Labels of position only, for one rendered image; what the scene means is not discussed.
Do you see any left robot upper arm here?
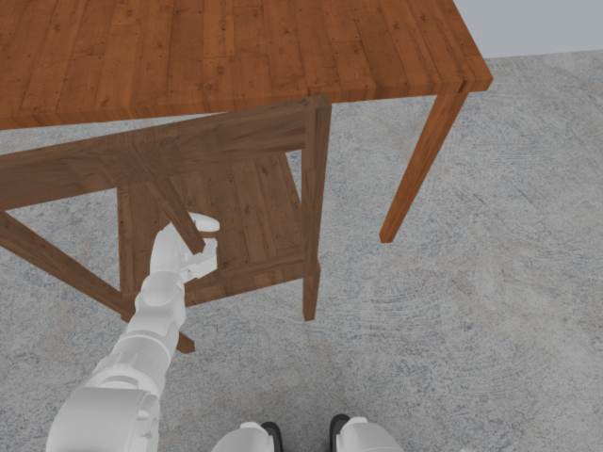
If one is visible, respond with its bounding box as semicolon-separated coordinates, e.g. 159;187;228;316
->
49;387;160;452

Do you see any robot foot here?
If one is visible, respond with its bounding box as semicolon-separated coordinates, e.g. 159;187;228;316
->
330;414;350;452
260;422;283;452

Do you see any table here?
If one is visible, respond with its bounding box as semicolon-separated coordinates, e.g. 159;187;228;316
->
0;0;494;265

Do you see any chair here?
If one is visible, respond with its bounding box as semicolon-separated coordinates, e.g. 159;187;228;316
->
0;93;332;354

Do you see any robot left forearm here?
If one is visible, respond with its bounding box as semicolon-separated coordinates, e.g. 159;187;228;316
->
45;271;186;452

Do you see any right robot foot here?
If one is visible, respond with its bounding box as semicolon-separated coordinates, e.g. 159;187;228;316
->
330;414;350;452

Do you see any left robot hand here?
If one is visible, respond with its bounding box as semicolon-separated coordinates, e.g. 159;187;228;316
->
150;212;220;283

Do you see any left robot foot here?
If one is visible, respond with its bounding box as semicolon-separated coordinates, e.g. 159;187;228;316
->
260;422;283;452

